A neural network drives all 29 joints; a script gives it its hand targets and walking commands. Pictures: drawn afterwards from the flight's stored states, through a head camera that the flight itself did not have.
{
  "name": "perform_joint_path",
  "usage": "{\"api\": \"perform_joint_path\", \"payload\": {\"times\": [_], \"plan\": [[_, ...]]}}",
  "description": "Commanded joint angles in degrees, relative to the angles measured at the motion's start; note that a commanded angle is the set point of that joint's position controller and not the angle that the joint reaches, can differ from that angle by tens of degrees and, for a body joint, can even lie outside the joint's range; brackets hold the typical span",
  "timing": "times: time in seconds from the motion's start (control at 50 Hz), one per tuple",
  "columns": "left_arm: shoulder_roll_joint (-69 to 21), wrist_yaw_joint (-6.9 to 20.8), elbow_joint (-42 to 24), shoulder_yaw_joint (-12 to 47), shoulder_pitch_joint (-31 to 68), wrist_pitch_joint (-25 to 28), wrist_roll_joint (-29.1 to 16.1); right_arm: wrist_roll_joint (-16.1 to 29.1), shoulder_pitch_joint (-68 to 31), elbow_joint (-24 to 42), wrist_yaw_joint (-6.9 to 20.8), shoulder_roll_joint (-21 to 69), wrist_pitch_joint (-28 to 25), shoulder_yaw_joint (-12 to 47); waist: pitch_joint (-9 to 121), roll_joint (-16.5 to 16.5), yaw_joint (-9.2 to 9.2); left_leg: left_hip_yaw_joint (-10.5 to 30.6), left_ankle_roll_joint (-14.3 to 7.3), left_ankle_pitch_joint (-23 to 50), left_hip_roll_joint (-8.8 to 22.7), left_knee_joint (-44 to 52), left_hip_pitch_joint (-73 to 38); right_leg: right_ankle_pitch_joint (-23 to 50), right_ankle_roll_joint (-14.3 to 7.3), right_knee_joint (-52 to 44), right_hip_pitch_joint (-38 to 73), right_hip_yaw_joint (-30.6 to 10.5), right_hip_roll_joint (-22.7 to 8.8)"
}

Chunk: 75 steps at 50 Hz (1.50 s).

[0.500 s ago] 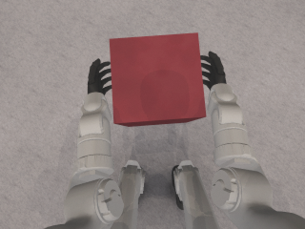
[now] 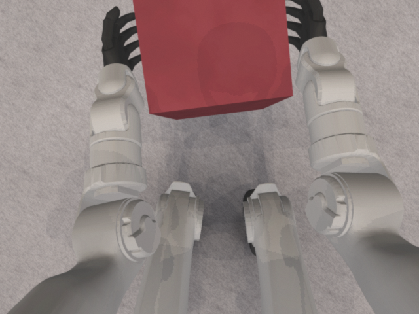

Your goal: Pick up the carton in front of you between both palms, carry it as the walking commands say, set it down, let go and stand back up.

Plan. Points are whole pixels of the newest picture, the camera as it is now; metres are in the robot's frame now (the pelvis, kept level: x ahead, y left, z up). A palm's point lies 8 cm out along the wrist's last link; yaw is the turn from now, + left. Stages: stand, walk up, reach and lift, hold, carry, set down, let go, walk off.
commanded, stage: set down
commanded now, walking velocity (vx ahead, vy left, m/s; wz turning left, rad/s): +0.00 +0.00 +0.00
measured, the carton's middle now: (213, 57) +0.54 +0.02 -0.21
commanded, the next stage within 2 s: none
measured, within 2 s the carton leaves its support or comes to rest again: rests again in 0.66 s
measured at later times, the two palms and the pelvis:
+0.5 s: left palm (141, 69) +0.54 +0.17 -0.25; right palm (285, 44) +0.58 -0.13 -0.25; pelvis +0.01 +0.00 -0.08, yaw +1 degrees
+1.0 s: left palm (143, 74) +0.53 +0.17 -0.27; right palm (287, 49) +0.57 -0.14 -0.27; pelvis +0.00 +0.00 -0.11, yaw +1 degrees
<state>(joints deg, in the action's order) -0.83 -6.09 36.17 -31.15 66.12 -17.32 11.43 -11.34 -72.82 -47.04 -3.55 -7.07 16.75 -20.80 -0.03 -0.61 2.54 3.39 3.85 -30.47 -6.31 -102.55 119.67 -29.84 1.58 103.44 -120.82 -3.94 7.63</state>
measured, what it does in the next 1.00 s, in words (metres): lowers itself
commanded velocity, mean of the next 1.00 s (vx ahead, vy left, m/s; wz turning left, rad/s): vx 0.00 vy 0.00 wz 0.00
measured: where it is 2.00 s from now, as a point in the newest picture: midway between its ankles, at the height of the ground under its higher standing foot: (220, 234)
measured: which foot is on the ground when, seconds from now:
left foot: down 0.00-1.00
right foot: down 0.00-1.00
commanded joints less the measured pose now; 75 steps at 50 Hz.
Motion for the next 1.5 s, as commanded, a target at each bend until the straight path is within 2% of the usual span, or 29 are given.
{"api": "perform_joint_path", "payload": {"times": [0.0, 0.32, 0.42, 0.48, 0.6, 0.74, 0.88, 1.1, 1.18, 1.3, 1.42, 1.46, 1.48], "plan": [[-45.98, 14.55, 0.63, 29.49, 40.68, 1.66, -8.06, 7.43, -33.3, -0.6, 12.59, 50.94, -1.58, 23.52, 64.6, -3.88, 1.65, -8.45, -0.31, 17.95, -2.65, 3.86, -29.51, 17.72, 0.05, -5.8, 37.29, 5.66, 1.81], [-39.13, 13.51, 0.62, 32.02, 52.48, 3.36, -15.01, 13.79, -44.15, -2.89, 12.66, 43.69, -3.14, 27.63, 62.45, -4.74, 2.56, -9.43, -0.34, 20.78, -1.32, -9.01, -26.86, 21.71, -0.52, 8.24, 36.11, 5.86, 0.15], [-40.35, 12.42, -2.19, 36.24, 55.59, 4.09, -18.06, 17.69, -46.72, 0.42, 13.31, 43.81, -4.18, 30.39, 66.49, -1.16, 1.63, -8.99, -0.44, 27.45, -1.38, -12.09, -32.86, 26.3, -1.29, 11.31, 35.07, 5.73, 0.11], [-41.13, 12.32, -1.77, 37.37, 54.48, 4.5, -19.1, 17.75, -44.0, -1.18, 13.39, 44.54, -4.48, 30.25, 64.73, -1.4, 1.0, -8.25, -0.49, 29.89, -1.52, -13.21, -32.1, 28.8, -1.5, 12.64, 34.59, 5.62, 0.07], [-41.07, 12.76, 3.12, 33.93, 50.43, 5.05, -16.84, 16.4, -41.09, -5.23, 14.21, 44.28, -5.37, 27.87, 53.2, -1.89, 0.79, -7.65, -1.09, 26.27, -1.75, -14.43, -27.48, 23.29, -1.67, 13.22, 26.53, 5.35, -0.1], [-37.46, 12.72, 5.45, 30.75, 52.14, 5.73, -15.44, 16.15, -44.46, -6.97, 14.41, 40.94, -6.07, 26.21, 44.77, -2.75, 1.58, -7.63, -1.85, 19.87, -1.48, -15.09, -22.39, 17.92, -2.14, 13.79, 23.67, 4.65, -0.29], [-34.45, 13.87, 11.17, 26.14, 48.77, 4.97, -12.64, 13.26, -41.26, -12.66, 15.24, 36.95, -5.41, 22.02, 31.94, -1.74, 1.23, -7.18, -2.38, 12.29, -1.17, -15.18, -18.52, 10.51, -2.72, 13.56, 18.89, 4.3, -0.45], [-30.47, 15.74, 16.72, 19.67, 42.07, 3.41, -8.38, 9.7, -36.51, -17.13, 16.67, 31.9, -3.52, 17.87, 18.97, -2.04, 0.9, -6.58, -3.09, 6.1, -0.85, -15.4, -13.34, 5.57, -3.38, 13.22, 16.16, 3.29, -0.77], [-28.28, 15.42, 18.79, 16.59, 38.92, 3.15, -6.55, 7.9, -34.83, -18.38, 16.31, 28.55, -3.15, 16.28, 14.62, -1.85, 0.49, -6.67, -2.92, 4.54, -0.66, -15.85, -12.31, 3.97, -3.31, 12.93, 15.64, 2.8, -0.83], [-26.5, 16.11, 20.93, 14.29, 36.55, 2.69, -5.05, 6.16, -32.5, -19.88, 16.86, 27.84, -2.24, 14.58, 11.16, -1.67, 0.81, -6.67, -3.29, 3.51, -0.56, -16.01, -11.48, 3.3, -3.6, 13.13, 16.05, 2.3, -0.82], [-23.31, 15.26, 21.13, 13.53, 34.68, 3.61, -5.18, 5.54, -31.75, -19.5, 16.38, 24.41, -2.81, 14.66, 11.82, -1.97, 1.24, -7.2, -2.57, 4.98, -0.17, -16.78, -12.97, 4.96, -3.09, 14.26, 19.28, 2.01, -1.44], [-18.46, 13.87, 21.52, 11.87, 32.98, 4.46, -5.15, 5.1, -31.45, -18.93, 15.16, 18.61, -3.71, 13.54, 13.5, -2.15, 1.36, -7.57, -1.8, 6.01, 0.2, -16.92, -14.16, 6.23, -2.54, 14.6, 21.31, 2.24, -2.0], [-12.28, 12.32, 21.44, 9.62, 31.03, 5.22, -4.66, 4.72, -30.14, -18.98, 13.86, 12.54, -4.34, 12.0, 14.41, -2.27, 1.62, -7.82, -1.33, 6.61, 0.5, -16.83, -15.34, 6.8, -2.06, 14.68, 22.11, 2.48, -2.35]]}}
